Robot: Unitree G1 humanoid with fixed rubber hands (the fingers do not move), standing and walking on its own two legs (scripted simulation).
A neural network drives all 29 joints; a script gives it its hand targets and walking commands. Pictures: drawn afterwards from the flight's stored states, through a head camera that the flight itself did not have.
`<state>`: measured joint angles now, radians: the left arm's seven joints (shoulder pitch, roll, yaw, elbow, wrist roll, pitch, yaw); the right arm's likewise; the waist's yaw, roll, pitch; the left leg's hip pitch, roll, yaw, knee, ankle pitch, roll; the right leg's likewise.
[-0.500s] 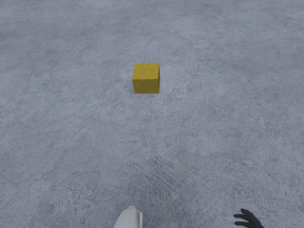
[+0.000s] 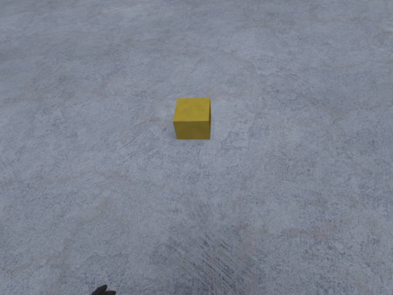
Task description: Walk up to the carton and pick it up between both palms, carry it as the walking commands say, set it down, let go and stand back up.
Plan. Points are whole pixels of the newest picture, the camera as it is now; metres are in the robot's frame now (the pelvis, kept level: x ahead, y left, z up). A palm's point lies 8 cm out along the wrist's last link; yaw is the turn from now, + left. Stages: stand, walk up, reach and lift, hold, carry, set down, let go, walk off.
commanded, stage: walk up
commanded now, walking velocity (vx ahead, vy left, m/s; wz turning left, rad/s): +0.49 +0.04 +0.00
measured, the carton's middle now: (193, 118) +1.28 +0.09 -0.67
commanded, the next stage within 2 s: none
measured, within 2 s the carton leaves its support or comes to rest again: neither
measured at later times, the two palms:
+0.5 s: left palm (95, 245) +0.27 +0.29 -0.13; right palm (298, 241) +0.25 -0.21 -0.12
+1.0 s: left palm (107, 199) +0.38 +0.28 -0.10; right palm (276, 156) +0.52 -0.22 -0.13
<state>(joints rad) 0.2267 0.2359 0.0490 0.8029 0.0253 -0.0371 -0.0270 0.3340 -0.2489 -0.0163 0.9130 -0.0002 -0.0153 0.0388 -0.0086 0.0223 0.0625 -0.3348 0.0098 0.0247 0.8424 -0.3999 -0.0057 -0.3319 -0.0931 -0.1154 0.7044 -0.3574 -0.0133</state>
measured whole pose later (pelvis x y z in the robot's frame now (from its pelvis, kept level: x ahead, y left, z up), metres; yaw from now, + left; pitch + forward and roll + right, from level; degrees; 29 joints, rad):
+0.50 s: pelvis +0.20 +0.04 +0.00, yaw +0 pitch -1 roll -1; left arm 0.26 0.24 0.05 0.83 0.02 -0.04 -0.02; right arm 0.27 -0.22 -0.02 0.91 0.00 -0.05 0.03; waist 0.02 -0.02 0.06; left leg -0.28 0.07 0.09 0.69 -0.39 0.00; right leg -0.35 -0.08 -0.04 1.13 -0.48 0.03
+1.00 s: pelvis +0.39 +0.02 +0.00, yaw +0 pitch +2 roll +2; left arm 0.39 0.22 0.05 0.85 0.03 -0.06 0.00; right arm 0.11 -0.25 -0.02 0.87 0.00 -0.01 0.03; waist 0.04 0.05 0.06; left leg -0.62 0.08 0.06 1.10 -0.40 -0.03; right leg -0.23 -0.08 -0.10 0.65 -0.44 0.00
